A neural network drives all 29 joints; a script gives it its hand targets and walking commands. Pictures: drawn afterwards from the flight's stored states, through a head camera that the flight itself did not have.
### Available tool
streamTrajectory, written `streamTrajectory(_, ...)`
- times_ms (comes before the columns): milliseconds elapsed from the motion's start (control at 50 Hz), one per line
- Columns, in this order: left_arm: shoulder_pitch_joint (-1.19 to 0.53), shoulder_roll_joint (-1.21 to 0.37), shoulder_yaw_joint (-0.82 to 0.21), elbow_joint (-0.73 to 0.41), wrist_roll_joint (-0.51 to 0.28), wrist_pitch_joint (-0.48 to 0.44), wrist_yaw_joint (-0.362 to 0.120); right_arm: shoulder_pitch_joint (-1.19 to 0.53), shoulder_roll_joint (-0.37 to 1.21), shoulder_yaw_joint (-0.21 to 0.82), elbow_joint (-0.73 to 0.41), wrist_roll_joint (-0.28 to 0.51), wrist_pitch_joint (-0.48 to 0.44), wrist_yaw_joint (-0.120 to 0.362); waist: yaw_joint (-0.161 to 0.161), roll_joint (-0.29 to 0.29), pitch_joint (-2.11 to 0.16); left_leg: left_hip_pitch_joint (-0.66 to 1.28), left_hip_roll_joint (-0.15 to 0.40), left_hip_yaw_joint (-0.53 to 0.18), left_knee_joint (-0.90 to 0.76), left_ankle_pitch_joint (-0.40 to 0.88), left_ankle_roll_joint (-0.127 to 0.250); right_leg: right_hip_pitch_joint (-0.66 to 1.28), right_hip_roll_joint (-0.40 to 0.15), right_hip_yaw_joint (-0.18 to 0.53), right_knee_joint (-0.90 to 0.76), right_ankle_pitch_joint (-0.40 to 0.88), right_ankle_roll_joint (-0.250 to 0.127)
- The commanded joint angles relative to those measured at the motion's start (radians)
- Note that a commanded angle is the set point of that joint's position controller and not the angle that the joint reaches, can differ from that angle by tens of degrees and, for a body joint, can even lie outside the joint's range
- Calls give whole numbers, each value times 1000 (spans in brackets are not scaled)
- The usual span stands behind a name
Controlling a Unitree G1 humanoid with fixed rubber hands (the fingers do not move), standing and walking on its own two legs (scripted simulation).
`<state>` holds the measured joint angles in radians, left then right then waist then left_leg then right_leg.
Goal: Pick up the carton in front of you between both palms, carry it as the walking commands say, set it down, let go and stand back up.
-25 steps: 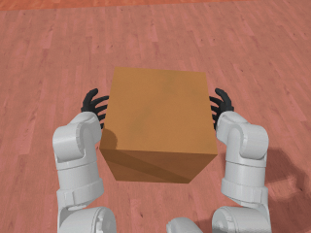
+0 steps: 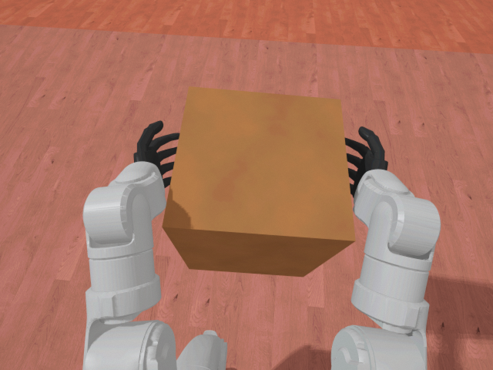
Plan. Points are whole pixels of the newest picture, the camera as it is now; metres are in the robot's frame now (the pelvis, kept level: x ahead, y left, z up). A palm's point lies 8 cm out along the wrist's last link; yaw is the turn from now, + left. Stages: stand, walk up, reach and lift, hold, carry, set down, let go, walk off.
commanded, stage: carry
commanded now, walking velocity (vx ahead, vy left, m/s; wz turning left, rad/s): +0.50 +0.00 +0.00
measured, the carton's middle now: (254, 195) +0.37 +0.03 +0.08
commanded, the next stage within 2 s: none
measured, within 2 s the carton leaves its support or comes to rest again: neither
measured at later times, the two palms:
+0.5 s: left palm (211, 35) +0.67 +0.15 +0.19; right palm (366, 43) +0.67 -0.15 +0.19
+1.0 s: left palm out of the picture +0.99 +0.15 +0.21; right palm out of the picture +0.95 -0.15 +0.21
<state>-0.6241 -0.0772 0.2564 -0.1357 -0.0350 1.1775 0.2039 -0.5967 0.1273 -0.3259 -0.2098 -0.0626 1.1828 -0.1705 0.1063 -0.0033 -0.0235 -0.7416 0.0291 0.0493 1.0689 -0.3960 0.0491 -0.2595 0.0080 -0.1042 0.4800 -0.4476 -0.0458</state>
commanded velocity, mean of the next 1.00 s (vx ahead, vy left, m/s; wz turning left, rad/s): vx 0.50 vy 0.00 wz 0.00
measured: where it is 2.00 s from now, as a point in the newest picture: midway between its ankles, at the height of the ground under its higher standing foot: (270, 135)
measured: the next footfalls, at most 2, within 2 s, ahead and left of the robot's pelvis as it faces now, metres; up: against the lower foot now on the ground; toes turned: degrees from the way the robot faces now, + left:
left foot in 0.10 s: +0.24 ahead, +0.11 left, +0.03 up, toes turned +5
right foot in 0.48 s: +0.47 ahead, -0.09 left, +0.06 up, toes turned -6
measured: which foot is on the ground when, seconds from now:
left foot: up 0.00-0.08, down 0.10-0.50, up 0.52-0.84, down 0.86-1.00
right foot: down 0.00-0.12, up 0.14-0.46, down 0.48-0.88, up 0.90-1.00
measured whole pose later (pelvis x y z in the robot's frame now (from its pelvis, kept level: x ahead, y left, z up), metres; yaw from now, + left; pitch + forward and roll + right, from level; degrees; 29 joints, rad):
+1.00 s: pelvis +0.62 +0.03 +0.08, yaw -1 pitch +4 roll +1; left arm -0.61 -0.10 0.33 -0.07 0.04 1.21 0.16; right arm -0.59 0.11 -0.27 -0.07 -0.02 1.19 -0.19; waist -0.10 0.00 -0.04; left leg -0.46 -0.02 0.13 0.65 -0.40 0.07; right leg -0.55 0.01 -0.01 1.35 -0.47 -0.05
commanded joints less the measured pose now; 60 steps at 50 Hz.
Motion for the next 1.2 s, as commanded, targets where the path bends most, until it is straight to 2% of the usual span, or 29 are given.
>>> streamTrajectory(0,-632,-751,-637,-74,-267,2,-81,-519,605,588,48,148,6,-2,-47,-132,-362,109,-10,68,-268,50,-7,234,-221,183,-139,409,-153)
streamTrajectory(20,-615,-740,-621,-52,-249,10,-79,-520,605,594,61,155,13,2,-61,-162,-357,190,-42,128,-323,32,0,205,-215,147,-123,462,-135)
streamTrajectory(60,-586,-731,-596,-17,-217,24,-75,-523,623,603,102,173,23,13,-150,-122,-418,526,-140,229,-447,102,26,97,-184,36,96,722,-80)
streamTrajectory(80,-581,-726,-581,-10,-194,30,-74,-507,624,598,130,179,23,16,-209,-29,-503,780,-100,135,-456,96,52,-10,-143,-18,297,707,-34)
streamTrajectory(100,-566,-717,-553,-8,-164,37,-71,-494,617,591,138,178,23,16,-226,210,-568,920,202,-430,-616,-112,175,-228,-41,-28,619,408,36)
streamTrajectory(120,-591,-704,-534,-10,-140,36,-69,-523,646,597,133,185,19,17,-222,340,-524,1007,293,-797,-767,71,272,-486,101,52,836,-75,43)
streamTrajectory(160,-590,-738,-493,-3,-101,25,-59,-648,754,683,49,281,14,37,-203,67,-474,945,295,-626,-627,326,280,-597,9,139,1029,-57,0)
streamTrajectory(180,-578,-752,-480,3,-81,17,-56,-715,802,725,11,332,2,51,-195,1,-453,888,273,-534,-611,371,243,-600,-19,144,995,-36,-13)
streamTrajectory(220,-571,-761,-475,4,-50,-4,-51,-792,848,767,-28,393,-24,69,-165,34,-454,840,242,-417,-650,266,187,-563,-43,137,877,13,-22)
streamTrajectory(340,-547,-683,-515,-69,-39,-29,-30,-699,764,751,-32,402,-43,60,-176,103,-403,797,217,-213,-723,314,183,-509,-67,64,483,66,-1)
streamTrajectory(400,-523,-647,-525,-70,-60,-7,-29,-607,701,698,17,346,-21,41,-158,159,-379,725,182,-95,-705,423,136,-318,3,-66,254,86,-5)
streamTrajectory(440,-514,-647,-530,-40,-76,6,-35,-562,664,666,45,305,-5,32,-80,131,-431,640,151,14,-494,696,81,-6,95,-173,117,166,-28)
streamTrajectory(460,-499,-645,-528,-15,-87,10,-38,-548,647,654,53,286,4,29,-26,72,-511,514,116,65,-304,724,32,270,67,-93,118,160,-65)
streamTrajectory(480,-475,-630,-524,-2,-90,13,-37,-561,631,638,46,273,14,24,19,-103,-569,284,30,95,-15,447,-22,444,-173,365,-7,-83,-144)
streamTrajectory(500,-504,-633,-530,-1,-102,14,-34,-560,629,614,37,254,21,20,-3,-359,-559,-3,-139,20,222,-99,-38,557,-333,838,-165,116,-286)
streamTrajectory(520,-545,-674,-553,-27,-129,23,-43,-590,629,602,51,227,22,15,-17,-207,-527,-89,-75,-86,388,-132,-6,555,-348,783,-103,251,-309)
streamTrajectory(560,-679,-786,-636,-99,-228,14,-69,-567,658,562,64,186,16,12,-16,16,-458,-133,-17,-92,401,-81,13,437,-314,582,-18,453,-259)
streamTrajectory(600,-766,-842,-679,-139,-287,-3,-88,-568,678,548,67,148,3,10,-40,-11,-451,-99,8,-87,298,-37,20,378,-278,478,-54,325,-195)
streamTrajectory(700,-737,-811,-675,-130,-315,-18,-91,-569,639,571,37,138,-11,-3,-39,-81,-401,-98,33,-27,17,-11,-5,334,-270,333,-124,295,-199)
streamTrajectory(780,-626,-742,-615,-41,-247,9,-76,-533,608,586,77,154,14,-1,-59,-161,-361,183,-37,129,-320,32,-2,201,-218,151,-127,435,-135)
streamTrajectory(820,-597,-732,-591,-9,-217,23,-73,-534,624,593,117,172,23,10,-148,-122,-419,515,-137,232,-447,99,24,98,-187,40,91,710,-80)
streamTrajectory(840,-591,-726,-577,-1,-195,30,-71,-517,623,587,147,177,24,14,-206,-30,-507,775,-104,148,-455,95,50,-6,-146,-18,292,717,-35)
streamTrajectory(860,-583,-714,-551,2,-166,37,-68,-495,620,580,155,177,25,14,-238,168,-550,902,165,-372,-618,-155,149,-217,-51,-32,597,441,30)
streamTrajectory(880,-592,-705,-529,0,-143,38,-66,-529,635,585,141,180,20,12,-222,357,-527,1015,292,-795,-762,66,268,-492,105,47,828,-69,43)
streamTrajectory(900,-617,-718,-517,2,-126,31,-59,-587,681,613,107,214,23,19,-192,214,-509,1016,318,-743,-693,184,291,-571,42,135,986,-81,14)
streamTrajectory(940,-594,-748,-474,8,-84,20,-53,-721,793,711,24,326,5,46,-196,0,-459,891,273,-540,-610,359,245,-604,-18,144,998,-36,-11)
streamTrajectory(980,-582,-756,-469,8,-54,1,-48,-797,840,756,-22,388,-19,64,-166,31,-458,840,241,-422,-648,260,187,-568,-43,138,879,11,-20)
streamTrajectory(1100,-556,-677,-503,-57,-38,-21,-27,-709,759,740,-25,398,-36,56,-174,102,-408,791,217,-218,-728,291,184,-511,-69,65,489,66,0)
streamTrajectory(1180,-526,-642,-514,-40,-63,9,-31,-594,681,671,47,318,-6,34,-134,162,-389,693,178,-69,-655,520,120,-217,43,-121,212,100,-10)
